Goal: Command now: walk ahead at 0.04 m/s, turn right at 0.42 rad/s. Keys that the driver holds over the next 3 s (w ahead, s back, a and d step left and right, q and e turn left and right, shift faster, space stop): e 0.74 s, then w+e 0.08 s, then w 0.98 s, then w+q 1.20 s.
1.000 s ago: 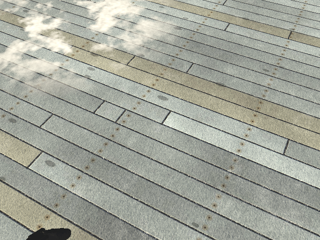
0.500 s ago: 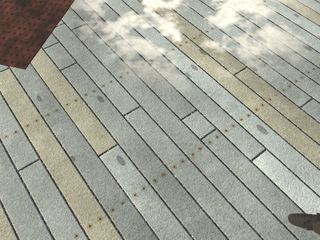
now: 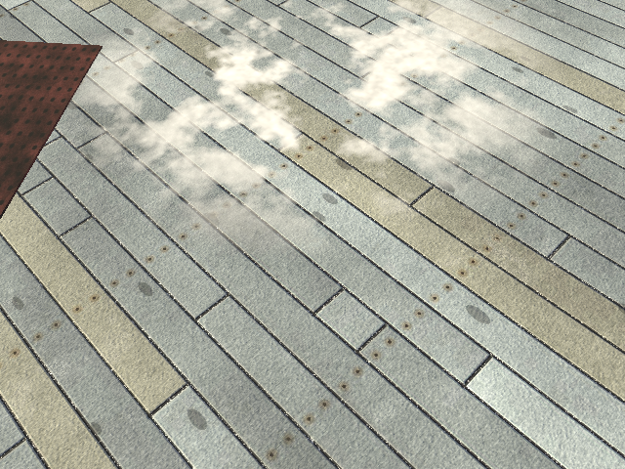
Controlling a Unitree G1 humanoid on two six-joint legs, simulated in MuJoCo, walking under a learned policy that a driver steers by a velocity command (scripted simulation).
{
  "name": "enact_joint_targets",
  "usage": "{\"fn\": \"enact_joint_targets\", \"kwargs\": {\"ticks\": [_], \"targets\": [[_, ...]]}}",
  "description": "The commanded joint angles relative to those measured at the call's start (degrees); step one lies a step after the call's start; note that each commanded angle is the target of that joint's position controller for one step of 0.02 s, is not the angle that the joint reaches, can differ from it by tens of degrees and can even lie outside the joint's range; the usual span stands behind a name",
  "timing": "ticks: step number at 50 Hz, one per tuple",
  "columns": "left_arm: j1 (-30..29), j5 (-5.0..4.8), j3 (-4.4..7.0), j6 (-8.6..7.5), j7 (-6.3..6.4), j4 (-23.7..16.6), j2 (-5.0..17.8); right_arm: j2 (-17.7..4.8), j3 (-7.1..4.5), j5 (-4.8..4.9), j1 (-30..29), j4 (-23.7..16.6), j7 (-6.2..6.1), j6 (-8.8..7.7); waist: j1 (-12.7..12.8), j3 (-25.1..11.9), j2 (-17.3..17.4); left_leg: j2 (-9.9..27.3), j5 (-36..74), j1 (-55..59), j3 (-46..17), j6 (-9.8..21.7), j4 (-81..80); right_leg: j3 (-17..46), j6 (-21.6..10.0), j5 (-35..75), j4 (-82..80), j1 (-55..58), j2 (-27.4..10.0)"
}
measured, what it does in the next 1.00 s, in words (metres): steps on the spot, turning right: left foot, then right foot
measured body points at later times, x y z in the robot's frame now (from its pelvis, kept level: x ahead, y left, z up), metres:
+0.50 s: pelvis +0.02 +0.04 +0.01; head +0.06 +0.06 +0.46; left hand +0.26 +0.28 -0.09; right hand +0.07 -0.27 -0.08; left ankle +0.06 +0.15 -0.73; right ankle -0.03 -0.09 -0.65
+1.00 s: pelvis +0.03 -0.02 +0.02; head +0.03 -0.06 +0.46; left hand +0.25 +0.16 -0.08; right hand -0.01 -0.34 -0.10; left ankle +0.15 +0.09 -0.66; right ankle -0.05 -0.08 -0.73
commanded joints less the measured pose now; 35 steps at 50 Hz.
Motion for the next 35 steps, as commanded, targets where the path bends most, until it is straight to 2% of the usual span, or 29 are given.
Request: {"fn": "enact_joint_targets", "kwargs": {"ticks": [1,2,3,5,7,10,14,16,17,18,19,20,21,22,23,24,26,27,29,32,35], "targets": [[6.1,0.24,2.91,-0.83,0.85,-3.2,9.9,-5.6,-1.63,0.61,-0.9,-5.1,0.25,-0.85,2.0,-12.3,-8.0,-0.2,-10.1,-18.1,-7.1,-2.5,24.5,24.2,-16.4,45.6,-8.7,23.6,-18.5],[3.6,-0.41,3.04,-0.72,1.07,-3.9,9.6,-5.4,-1.71,0.95,-0.9,-4.6,0.06,-0.43,1.1,-10.8,-5.0,0.8,-6.9,-19.4,-7.1,-2.9,23.5,21.3,-14.0,41.5,-8.8,22.0,-16.1],[1.2,-1.06,2.97,-0.30,1.41,-4.5,9.4,-6.1,-2.02,0.72,-1.3,-4.7,-0.28,-0.04,0.3,-9.4,-4.0,1.9,-3.7,-19.1,-7.3,-3.4,20.3,19.8,-12.4,37.4,-9.6,19.7,-14.7],[-0.3,-0.91,3.14,0.76,1.87,-5.1,9.6,-4.8,-1.78,0.86,-1.4,-4.9,-0.45,0.20,-0.8,-8.8,-6.7,0.9,-0.1,-14.9,-5.8,-4.7,14.1,18.2,-11.3,34.4,-10.6,15.7,-11.6],[0.2,-0.59,3.62,1.42,2.35,-5.4,10.4,-4.3,-1.69,1.13,-0.9,-4.5,-0.45,0.06,-0.5,-9.9,-8.0,0.1,1.9,-12.4,-5.7,-5.5,9.1,18.4,-11.3,33.4,-10.5,15.3,-10.9],[-0.4,-0.85,4.03,2.07,2.85,-5.8,11.0,-4.3,-1.60,1.19,-1.3,-4.4,-0.21,-0.11,-0.1,-10.2,-8.9,-0.3,5.2,-8.0,-6.2,-5.8,2.4,19.8,-10.7,27.2,-10.6,12.4,-10.0],[-1.7,-0.89,4.16,2.81,2.66,-6.5,11.0,-5.2,-2.02,1.42,-0.9,-4.5,0.63,-0.95,0.3,-8.9,-11.0,-0.9,6.3,-3.8,-6.5,-4.7,-5.6,24.7,-9.8,18.5,-10.7,10.1,-9.1],[-3.3,-1.37,4.04,3.18,2.72,-7.0,10.5,-5.4,-2.38,1.49,1.5,-3.9,1.12,-1.68,-1.2,-8.4,-11.2,-1.0,10.7,0.6,-5.8,-3.5,-14.6,26.3,-8.3,15.9,-9.1,9.1,-7.8],[-3.7,-1.68,3.84,3.39,2.86,-7.3,9.9,-5.6,-2.71,1.43,3.3,-3.3,1.21,-1.96,-2.3,-8.0,-10.6,-0.3,16.0,4.9,-5.3,-2.5,-21.3,26.0,-6.5,12.0,-7.6,7.1,-6.0],[-2.0,-1.33,3.26,3.38,2.90,-7.3,7.9,-8.6,-3.56,0.76,4.6,-3.3,0.91,-1.96,-1.7,-8.5,-6.2,6.9,18.0,10.7,-10.8,0.1,-24.3,23.3,-3.6,2.1,-2.6,2.1,-3.0],[1.3,-0.73,2.48,3.03,2.66,-7.9,4.8,-13.8,-4.49,-0.40,2.9,-4.1,0.47,-1.35,1.8,-7.2,10.2,19.4,27.1,14.3,-25.0,7.4,-26.3,12.5,0.2,-16.6,9.3,-8.5,6.6],[0.9,-0.33,3.75,2.30,2.67,-8.1,8.9,-12.4,-4.19,-2.30,2.6,-4.7,0.76,-1.54,0.2,-6.3,14.1,26.4,29.2,9.1,-32.9,14.9,-28.2,9.4,2.7,-23.8,23.2,-12.1,5.7],[1.6,-0.74,4.95,2.29,2.62,-6.9,12.1,-9.2,-3.17,-1.97,-0.3,-5.9,0.58,-1.86,1.1,-4.8,9.0,24.3,27.2,7.1,-28.4,14.9,-28.0,10.2,3.4,-20.1,30.5,-11.7,3.4],[2.5,-0.95,5.29,2.81,2.71,-5.6,12.0,-7.1,-2.64,-1.01,-3.2,-6.2,0.35,-1.87,2.0,-3.2,6.8,20.2,24.8,6.1,-22.1,12.2,-27.2,9.2,4.2,-16.3,33.4,-11.9,2.8],[3.3,-0.79,5.13,3.46,2.96,-4.7,10.7,-6.1,-2.27,-0.07,-4.2,-6.5,0.06,-1.85,1.8,-2.6,6.3,17.5,23.1,6.9,-18.1,10.5,-26.8,8.5,5.1,-13.0,35.8,-12.9,2.6],[3.2,-0.85,4.78,3.86,2.87,-4.8,9.3,-5.8,-1.98,0.38,-4.0,-6.4,-0.28,-1.72,1.2,-2.0,6.7,16.6,25.2,7.3,-15.6,10.5,-26.6,7.9,6.0,-11.1,37.9,-13.8,2.4],[0.9,-1.49,4.12,3.83,2.53,-6.3,7.5,-5.9,-1.89,0.09,-1.6,-5.8,-0.90,-1.19,-0.4,-1.8,7.8,15.2,27.6,9.4,-11.3,11.1,-26.8,4.9,7.1,-8.6,35.3,-14.7,1.7],[-0.9,-1.69,3.80,3.69,2.42,-7.3,6.9,-6.3,-2.03,-0.10,0.0,-5.5,-1.16,-0.93,-1.7,-2.2,8.3,15.7,28.9,12.2,-10.7,11.7,-26.7,4.1,7.6,-8.2,32.4,-15.7,1.0],[-2.9,-1.49,3.33,3.55,2.09,-8.6,6.2,-7.7,-2.54,-0.15,2.4,-5.0,-1.34,-0.55,-3.3,-3.7,8.8,17.7,31.7,16.5,-10.5,12.8,-26.1,3.4,8.3,-9.0,27.2,-15.6,-0.6],[-3.4,-1.09,2.61,3.60,1.27,-9.6,5.1,-9.8,-3.38,0.22,1.5,-5.1,-0.76,-0.24,-3.6,-4.9,9.2,19.1,34.0,15.8,-7.7,13.0,-25.8,0.8,7.8,-10.1,19.2,-9.7,-2.4],[-2.4,-1.20,2.77,4.00,0.64,-9.9,5.8,-11.0,-3.89,0.79,0.5,-5.1,0.14,-0.09,-3.1,-5.3,9.8,19.7,36.4,13.2,-5.0,12.7,-24.8,-2.3,6.3,-9.4,12.2,-3.3,-2.0]]}}
Next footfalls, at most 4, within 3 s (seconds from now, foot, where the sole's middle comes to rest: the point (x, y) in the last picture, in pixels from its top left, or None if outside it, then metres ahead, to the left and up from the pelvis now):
0.36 left None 0.10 0.13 -0.77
0.82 right None -0.02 -0.10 -0.77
1.32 left None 0.37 -0.07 -0.77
1.84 right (563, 448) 0.50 -0.45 -0.77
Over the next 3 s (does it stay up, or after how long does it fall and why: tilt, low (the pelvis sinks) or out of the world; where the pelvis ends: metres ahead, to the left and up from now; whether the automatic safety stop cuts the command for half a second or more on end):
stays up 1.02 -0.51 0.00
